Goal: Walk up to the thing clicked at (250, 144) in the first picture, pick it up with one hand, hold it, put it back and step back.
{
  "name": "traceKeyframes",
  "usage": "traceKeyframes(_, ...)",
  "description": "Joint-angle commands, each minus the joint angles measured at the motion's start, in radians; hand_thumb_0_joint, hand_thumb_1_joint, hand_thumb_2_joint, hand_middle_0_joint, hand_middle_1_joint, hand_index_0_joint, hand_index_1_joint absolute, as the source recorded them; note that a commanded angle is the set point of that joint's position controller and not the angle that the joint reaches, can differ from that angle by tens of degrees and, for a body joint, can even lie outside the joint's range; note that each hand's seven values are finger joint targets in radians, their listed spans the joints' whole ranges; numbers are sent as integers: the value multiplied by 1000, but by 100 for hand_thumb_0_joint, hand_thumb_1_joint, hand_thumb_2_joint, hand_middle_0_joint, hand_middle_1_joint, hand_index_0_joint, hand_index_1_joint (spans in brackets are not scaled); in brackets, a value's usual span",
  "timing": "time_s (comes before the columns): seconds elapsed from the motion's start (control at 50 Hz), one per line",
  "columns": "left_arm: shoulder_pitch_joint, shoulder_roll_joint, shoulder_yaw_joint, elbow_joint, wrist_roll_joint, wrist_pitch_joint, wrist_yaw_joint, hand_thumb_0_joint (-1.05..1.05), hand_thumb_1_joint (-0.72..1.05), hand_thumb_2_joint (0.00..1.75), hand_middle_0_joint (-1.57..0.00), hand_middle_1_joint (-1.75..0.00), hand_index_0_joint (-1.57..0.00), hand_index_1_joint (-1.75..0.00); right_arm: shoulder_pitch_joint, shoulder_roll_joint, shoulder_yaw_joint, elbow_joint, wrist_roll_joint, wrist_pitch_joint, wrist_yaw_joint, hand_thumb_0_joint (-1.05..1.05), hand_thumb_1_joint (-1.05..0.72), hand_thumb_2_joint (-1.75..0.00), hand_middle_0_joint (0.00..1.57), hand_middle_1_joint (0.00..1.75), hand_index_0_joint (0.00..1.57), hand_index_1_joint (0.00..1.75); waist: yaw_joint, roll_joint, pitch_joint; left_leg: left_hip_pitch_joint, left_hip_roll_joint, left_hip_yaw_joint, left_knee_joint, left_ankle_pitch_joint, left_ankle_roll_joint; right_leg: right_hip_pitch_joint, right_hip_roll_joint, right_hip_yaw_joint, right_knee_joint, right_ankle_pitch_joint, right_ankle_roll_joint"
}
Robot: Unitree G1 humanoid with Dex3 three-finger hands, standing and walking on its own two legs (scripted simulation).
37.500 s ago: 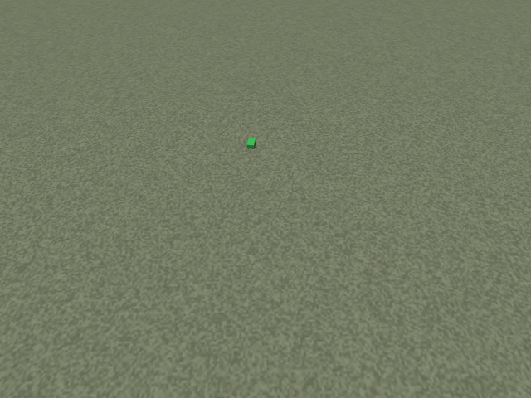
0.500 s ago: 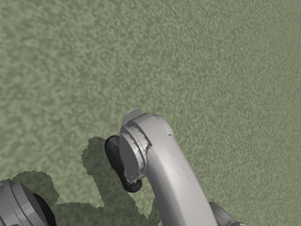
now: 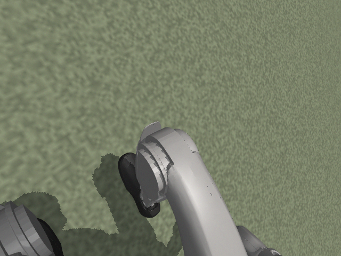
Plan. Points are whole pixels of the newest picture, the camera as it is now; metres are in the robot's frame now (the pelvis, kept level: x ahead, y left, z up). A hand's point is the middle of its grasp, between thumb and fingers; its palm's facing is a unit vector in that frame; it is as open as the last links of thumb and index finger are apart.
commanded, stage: close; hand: left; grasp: from above
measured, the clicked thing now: out of the picture +0.52 +0.31 -0.30
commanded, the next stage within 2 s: settle in 0.34 s
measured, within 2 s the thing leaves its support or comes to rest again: leaves its support in 0.72 s
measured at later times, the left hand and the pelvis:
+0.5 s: hand out of the picture +0.50 +0.31 -0.26, palm faces -0.46 -0.10 -0.88, open 6.9 cm; pelvis +0.00 +0.00 +0.00, yaw +0 degrees
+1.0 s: hand out of the picture +0.51 +0.34 -0.20, palm faces -0.43 -0.08 -0.90, open 6.9 cm; pelvis +0.00 +0.00 +0.01, yaw +1 degrees
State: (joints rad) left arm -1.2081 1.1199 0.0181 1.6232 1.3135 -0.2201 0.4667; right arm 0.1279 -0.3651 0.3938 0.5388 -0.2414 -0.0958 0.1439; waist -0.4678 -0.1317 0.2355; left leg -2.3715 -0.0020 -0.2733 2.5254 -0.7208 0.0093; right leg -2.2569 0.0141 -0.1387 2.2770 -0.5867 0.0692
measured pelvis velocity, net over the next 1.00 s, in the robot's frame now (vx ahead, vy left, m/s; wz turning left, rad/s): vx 0.00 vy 0.00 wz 0.03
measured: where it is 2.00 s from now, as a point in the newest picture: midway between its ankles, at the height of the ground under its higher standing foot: (103, 228)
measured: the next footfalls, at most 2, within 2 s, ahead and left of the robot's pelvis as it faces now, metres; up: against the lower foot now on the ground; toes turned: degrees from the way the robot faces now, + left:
none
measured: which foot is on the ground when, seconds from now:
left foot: down 0.00-1.00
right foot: down 0.00-1.00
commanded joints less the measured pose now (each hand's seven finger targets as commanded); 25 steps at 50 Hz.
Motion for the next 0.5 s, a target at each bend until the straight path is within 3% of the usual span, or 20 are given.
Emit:
traceKeyframes(0.0,-219,152,10,-82,-21,2,27,0,84,5,-113,-9,-116,-6,222,-345,-96,45,-2,14,-10,0,-89,-90,20,30,20,30,-99,562,-629,493,49,78,-262,281,-23,376,23,-136,-167,223,-95)
traceKeyframes(0.08,-249,195,34,-143,-11,1,28,0,86,4,-114,-8,-117,-5,231,-346,-96,37,-1,15,-12,0,-89,-90,20,30,20,30,-81,601,-661,538,51,75,-270,303,-29,373,17,-130,-163,227,-98)
traceKeyframes(0.12,-244,180,28,-136,-12,3,25,0,86,5,-115,-7,-118,-5,226,-345,-99,41,0,19,-11,0,-89,-90,20,30,20,30,-86,616,-678,559,53,74,-268,324,-32,370,18,-132,-159,244,-99)
traceKeyframes(0.16,-197,135,-6,-54,-23,9,21,0,87,4,-115,-8,-118,-5,218,-341,-100,34,2,19,-12,0,-89,-90,20,30,20,30,-102,552,-614,489,45,90,-270,266,-19,394,29,-133,-173,214,-95)
traceKeyframes(0.18,-209,137,6,-92,-24,6,19,0,88,5,-115,-8,-118,-5,231,-347,-99,37,-2,16,-11,0,-89,-90,20,30,20,30,-108,543,-602,482,44,88,-257,277,-18,376,25,-131,-175,223,-93)
traceKeyframes(0.24,-245,193,25,-137,-15,3,24,0,89,7,-117,-7,-120,-4,226,-343,-100,43,-1,22,-18,0,-89,-90,20,30,20,30,-78,609,-668,545,51,80,-276,284,-28,383,21,-131,-171,217,-99)
traceKeyframes(0.28,-205,161,15,-96,-12,7,19,0,90,6,-116,-9,-119,-6,228,-345,-103,37,-2,24,-16,0,-89,-90,20,30,20,30,-83,603,-648,560,52,74,-275,294,-32,353,21,-137,-166,211,-102)
traceKeyframes(0.3,-190,127,-7,-67,-20,8,14,0,89,6,-116,-10,-119,-7,225,-340,-100,32,0,21,-14,0,-89,-90,20,30,20,30,-102,563,-610,512,47,85,-268,275,-23,374,26,-133,-169,213,-97)
traceKeyframes(0.34,-221,147,0,-93,-27,3,16,0,90,10,-117,-11,-120,-9,215,-344,-97,32,-3,19,-19,0,-89,-90,20,30,20,30,-97,531,-615,468,43,93,-262,259,-16,402,28,-130,-183,210,-96)
traceKeyframes(0.38,-225,179,13,-111,-17,2,14,0,91,7,-119,-8,-121,-5,230,-335,-95,39,-2,21,-19,0,-89,-90,20,30,20,30,-88,578,-638,519,46,89,-276,261,-20,393,22,-124,-181,206,-93)
traceKeyframes(0.44,-205,146,-4,-67,-26,5,20,0,85,8,-119,-11,-122,-8,211,-345,-99,29,0,21,-19,0,-91,-90,20,30,20,30,-96,543,-612,480,45,83,-279,229,-19,382,26,-136,-181,187,-95)
traceKeyframes(0.48,-241,173,14,-137,-15,1,21,0,85,9,-121,-6,-123,-4,234,-340,-98,36,-1,22,-18,0,-91,-90,20,30,20,30,-86,591,-659,544,49,78,-280,289,-27,385,21,-131,-167,225,-96)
